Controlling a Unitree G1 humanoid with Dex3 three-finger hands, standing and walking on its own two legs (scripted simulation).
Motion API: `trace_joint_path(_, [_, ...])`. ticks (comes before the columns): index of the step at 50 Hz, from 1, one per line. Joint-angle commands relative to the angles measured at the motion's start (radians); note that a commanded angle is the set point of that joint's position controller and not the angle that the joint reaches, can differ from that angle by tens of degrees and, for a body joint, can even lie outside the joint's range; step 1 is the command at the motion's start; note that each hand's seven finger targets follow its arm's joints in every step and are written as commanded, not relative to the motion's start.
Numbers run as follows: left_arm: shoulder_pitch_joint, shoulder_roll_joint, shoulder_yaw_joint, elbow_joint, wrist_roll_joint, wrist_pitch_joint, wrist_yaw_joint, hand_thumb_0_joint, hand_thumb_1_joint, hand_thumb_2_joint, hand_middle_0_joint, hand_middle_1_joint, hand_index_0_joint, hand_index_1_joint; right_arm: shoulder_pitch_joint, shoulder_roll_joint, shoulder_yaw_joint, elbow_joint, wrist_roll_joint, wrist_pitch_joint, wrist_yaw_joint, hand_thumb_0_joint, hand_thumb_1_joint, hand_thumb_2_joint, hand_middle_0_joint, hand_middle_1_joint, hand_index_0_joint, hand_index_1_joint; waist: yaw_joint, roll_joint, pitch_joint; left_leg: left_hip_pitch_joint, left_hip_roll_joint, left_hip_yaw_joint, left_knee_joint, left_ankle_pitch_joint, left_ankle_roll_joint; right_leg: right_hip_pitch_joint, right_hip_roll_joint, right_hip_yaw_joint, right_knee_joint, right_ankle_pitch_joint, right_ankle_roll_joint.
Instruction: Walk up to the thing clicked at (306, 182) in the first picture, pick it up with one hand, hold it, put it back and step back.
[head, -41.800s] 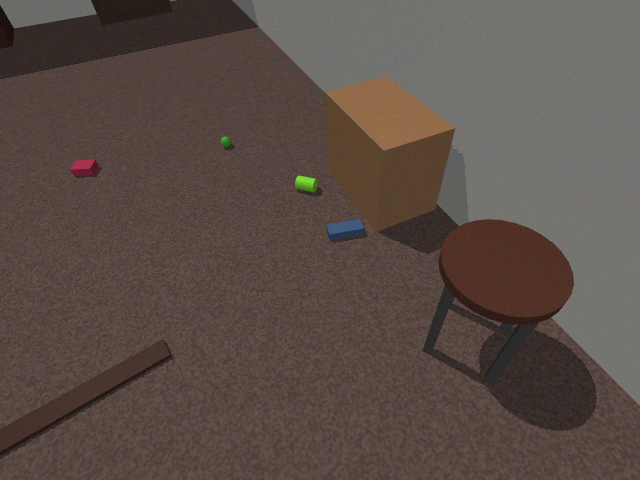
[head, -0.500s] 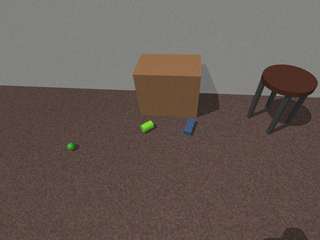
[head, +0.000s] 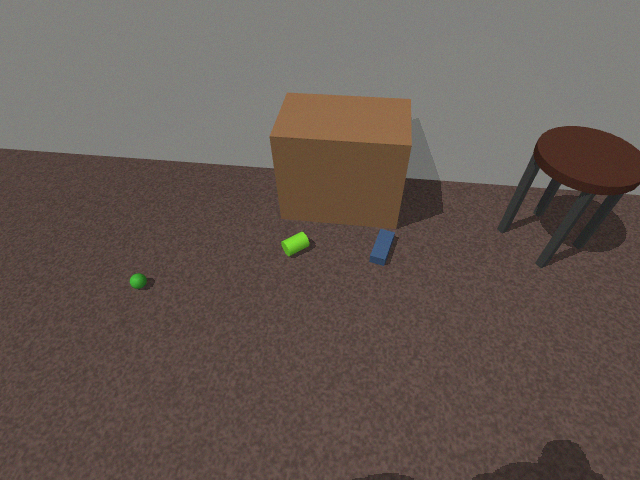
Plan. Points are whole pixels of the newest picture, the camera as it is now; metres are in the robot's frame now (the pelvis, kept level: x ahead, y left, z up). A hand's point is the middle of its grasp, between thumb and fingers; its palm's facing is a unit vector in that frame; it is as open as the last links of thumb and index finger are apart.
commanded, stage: step back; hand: left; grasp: from above
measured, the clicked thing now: (295, 243) +1.09 +0.18 -0.72
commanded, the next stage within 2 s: stand in 0.28 s
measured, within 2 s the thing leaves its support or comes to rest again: neither
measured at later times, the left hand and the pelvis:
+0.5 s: hand out of the picture +0.13 +0.25 -0.13, palm faces -0.05 -0.94 -0.34, open 7.4 cm; pelvis +0.02 +0.00 +0.02, yaw -2 degrees
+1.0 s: hand out of the picture +0.08 +0.26 -0.13, palm faces -0.05 -0.94 -0.34, open 7.4 cm; pelvis +0.01 +0.00 +0.03, yaw -1 degrees
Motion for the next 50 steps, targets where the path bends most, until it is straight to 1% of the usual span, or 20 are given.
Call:
trace_joint_path(1, [0.012,0.184,0.043,-0.034,-0.003,-0.021,0.011,0.0,0.9,0.9,-0.2,-0.3,-0.2,-0.3,-0.1,-0.271,-0.047,-0.08,-0.006,-0.03,-0.025,0.0,-0.9,-0.9,0.2,0.3,0.2,0.3,-0.008,0.191,-0.062,0.046,0.26,-0.297,-0.274,-0.023,0.169,-0.041,-0.003,0.015,-0.015,-0.038,-0.022])
trace_joint_path(3, [0.043,0.166,0.042,-0.003,-0.002,-0.035,0.012,0.0,0.9,0.9,-0.2,-0.3,-0.2,-0.3,-0.128,-0.246,-0.037,-0.069,0.008,-0.024,-0.023,0.0,-0.9,-0.9,0.2,0.3,0.2,0.3,0.016,0.193,-0.103,0.081,0.217,-0.203,-0.186,0.157,0.123,0.054,0.009,-0.023,-0.233,0.132,-0.019])
trace_joint_path(4, [0.035,0.174,0.047,0.007,0.007,-0.042,0.016,0.0,0.9,0.9,-0.2,-0.3,-0.2,-0.3,-0.122,-0.232,-0.032,-0.064,0.015,-0.018,-0.022,0.0,-0.9,-0.9,0.2,0.3,0.2,0.3,0.012,0.17,-0.129,0.077,0.201,-0.173,-0.133,0.276,0.097,0.131,-0.002,0.002,-0.296,0.244,-0.019])
trace_joint_path(5, [0.013,0.208,0.054,0.003,0.012,-0.048,0.022,0.0,0.9,0.9,-0.2,-0.3,-0.2,-0.3,-0.125,-0.194,-0.02,-0.066,0.025,-0.017,-0.023,0.0,-0.9,-0.9,0.2,0.3,0.2,0.3,0.001,0.093,-0.148,0.035,0.167,-0.137,-0.089,0.305,0.064,0.177,-0.034,0.074,-0.276,0.387,-0.031])
trace_joint_path(6, [-0.037,0.244,0.055,-0.01,0.009,-0.05,0.018,0.0,0.9,0.9,-0.2,-0.3,-0.2,-0.3,-0.109,-0.181,-0.017,-0.06,0.036,-0.017,-0.024,0.0,-0.9,-0.9,0.2,0.3,0.2,0.3,-0.027,0.015,-0.164,0.085,0.115,-0.095,-0.096,0.223,0.038,0.131,-0.083,0.14,-0.264,0.433,-0.055])
trace_joint_path(7, [-0.086,0.242,0.052,-0.019,0.008,-0.05,0.015,0.0,0.9,0.9,-0.2,-0.3,-0.2,-0.3,-0.086,-0.178,-0.017,-0.04,0.034,-0.017,-0.025,0.0,-0.9,-0.9,0.2,0.3,0.2,0.3,-0.046,-0.005,-0.165,0.135,0.111,-0.084,-0.113,0.189,0.03,0.103,-0.108,0.15,-0.249,0.447,-0.064])
trace_joint_path(9, [-0.1,0.206,0.035,-0.017,0.002,-0.047,0.016,0.0,0.9,0.9,-0.2,-0.3,-0.2,-0.3,-0.141,-0.197,-0.02,-0.025,0.027,-0.021,-0.025,0.0,-0.9,-0.9,0.2,0.3,0.2,0.3,-0.028,0.038,-0.142,0.146,0.124,-0.082,-0.145,0.239,0.04,0.098,-0.08,0.097,-0.25,0.498,-0.038])
trace_joint_path(12, [-0.102,0.203,0.033,0.002,0.004,-0.045,0.017,0.0,0.9,0.9,-0.2,-0.3,-0.2,-0.3,-0.148,-0.19,-0.017,-0.007,0.028,-0.023,-0.023,0.0,-0.9,-0.9,0.2,0.3,0.2,0.3,-0.025,0.006,-0.163,0.181,0.132,-0.066,-0.143,0.324,0.053,0.125,-0.076,0.085,-0.261,0.547,-0.032])
trace_joint_path(13, [-0.114,0.203,0.033,0.005,0.004,-0.045,0.018,0.0,0.9,0.9,-0.2,-0.3,-0.2,-0.3,-0.151,-0.186,-0.015,-0.001,0.029,-0.023,-0.024,0.0,-0.9,-0.9,0.2,0.3,0.2,0.3,-0.027,-0.002,-0.162,0.171,0.129,-0.06,-0.148,0.316,0.05,0.141,-0.079,0.087,-0.264,0.553,-0.032])
trace_joint_path(14, [-0.129,0.175,0.014,0.02,-0.005,-0.042,0.012,0.0,0.9,0.9,-0.2,-0.3,-0.2,-0.3,-0.114,-0.187,-0.004,0.015,0.032,-0.026,-0.019,0.0,-0.9,-0.9,0.2,0.3,0.2,0.3,-0.04,-0.007,-0.161,0.185,0.131,-0.104,-0.217,0.312,0.047,0.153,-0.074,0.075,-0.3,0.502,-0.016])
trace_joint_path(15, [-0.13,0.171,0.012,0.023,-0.008,-0.041,0.009,0.0,0.9,0.9,-0.2,-0.3,-0.2,-0.3,-0.14,-0.195,-0.006,0.021,0.032,-0.028,-0.016,0.0,-0.9,-0.9,0.2,0.3,0.2,0.3,-0.03,0.002,-0.139,0.191,0.131,-0.106,-0.231,0.285,0.041,0.146,-0.075,0.076,-0.328,0.466,-0.01])
trace_joint_path(17, [-0.149,0.17,0.009,0.033,-0.006,-0.038,0.008,0.0,0.9,0.9,-0.2,-0.3,-0.2,-0.3,-0.149,-0.191,-0.003,0.027,0.028,-0.034,-0.016,0.0,-0.9,-0.9,0.2,0.3,0.2,0.3,-0.033,0.019,-0.146,0.231,0.14,-0.106,-0.25,0.354,0.036,0.154,-0.072,0.066,-0.341,0.477,-0.007])
trace_joint_path(20, [-0.156,0.176,0.007,0.048,-0.003,-0.039,0.008,0.0,0.9,0.9,-0.2,-0.3,-0.2,-0.3,-0.163,-0.182,0.002,0.039,0.031,-0.036,-0.015,0.0,-0.9,-0.9,0.2,0.3,0.2,0.3,-0.027,0.019,-0.153,0.265,0.137,-0.099,-0.267,0.364,0.027,0.17,-0.085,0.066,-0.377,0.485,-0.004])
trace_joint_path(27, [-0.185,0.175,0.006,0.07,0.003,-0.041,0.002,0.0,0.9,0.9,-0.2,-0.3,-0.2,-0.3,-0.175,-0.179,0.005,0.059,0.029,-0.034,-0.011,0.0,-0.9,-0.9,0.2,0.3,0.2,0.3,-0.032,0.027,-0.104,0.226,0.125,-0.095,-0.339,0.176,0.013,0.164,-0.089,0.072,-0.458,0.343,0.0])
trace_joint_path(34, [-0.183,0.174,0.007,0.084,0.005,-0.035,-0.002,0.0,0.9,0.9,-0.2,-0.3,-0.2,-0.3,-0.16,-0.191,0.007,0.072,0.025,-0.034,-0.012,0.0,-0.9,-0.9,0.2,0.3,0.2,0.3,-0.036,0.05,-0.084,0.192,0.13,-0.11,-0.386,0.063,0.007,0.157,-0.084,0.066,-0.465,0.288,-0.003])
trace_joint_path(38, [-0.167,0.17,0.003,0.086,0.005,-0.04,-0.004,0.0,0.9,0.9,-0.2,-0.3,-0.2,-0.3,-0.157,-0.194,0.006,0.076,0.026,-0.037,-0.011,0.0,-0.9,-0.9,0.2,0.3,0.2,0.3,-0.033,0.029,-0.112,0.234,0.13,-0.101,-0.359,0.127,0.012,0.148,-0.092,0.073,-0.478,0.313,-0.004])
trace_joint_path(40, [-0.178,0.179,0.005,0.084,0.006,-0.04,-0.002,0.0,0.9,0.9,-0.2,-0.3,-0.2,-0.3,-0.135,-0.185,0.011,0.081,0.025,-0.036,-0.012,0.0,-0.9,-0.9,0.2,0.3,0.2,0.3,-0.042,0.013,-0.107,0.217,0.13,-0.102,-0.367,0.122,0.011,0.154,-0.093,0.072,-0.479,0.309,-0.005])
trace_joint_path(45, [-0.154,0.178,0.001,0.087,0.004,-0.037,-0.001,0.0,0.9,0.9,-0.2,-0.3,-0.2,-0.3,-0.143,-0.192,0.011,0.08,0.026,-0.033,-0.013,0.0,-0.9,-0.9,0.2,0.3,0.2,0.3,-0.036,0.016,-0.113,0.245,0.128,-0.1,-0.353,0.144,0.014,0.134,-0.093,0.072,-0.479,0.312,-0.005])
trace_joint_path(48, [-0.151,0.175,-0.002,0.085,0.003,-0.036,-0.001,0.0,0.9,0.9,-0.2,-0.3,-0.2,-0.3,-0.128,-0.195,0.015,0.086,0.027,-0.034,-0.013,0.0,-0.9,-0.9,0.2,0.3,0.2,0.3,-0.039,0.021,-0.11,0.23,0.129,-0.102,-0.358,0.147,0.013,0.142,-0.093,0.071,-0.478,0.314,-0.003])
trace_joint_path(50, [-0.146,0.175,-0.003,0.089,0.004,-0.035,-0.002,0.0,0.9,0.9,-0.2,-0.3,-0.2,-0.3,-0.121,-0.191,0.018,0.088,0.027,-0.032,-0.013,0.0,-0.9,-0.9,0.2,0.3,0.2,0.3,-0.043,0.012,-0.08,0.216,0.128,-0.104,-0.365,0.097,0.013,0.117,-0.089,0.068,-0.486,0.287,-0.002])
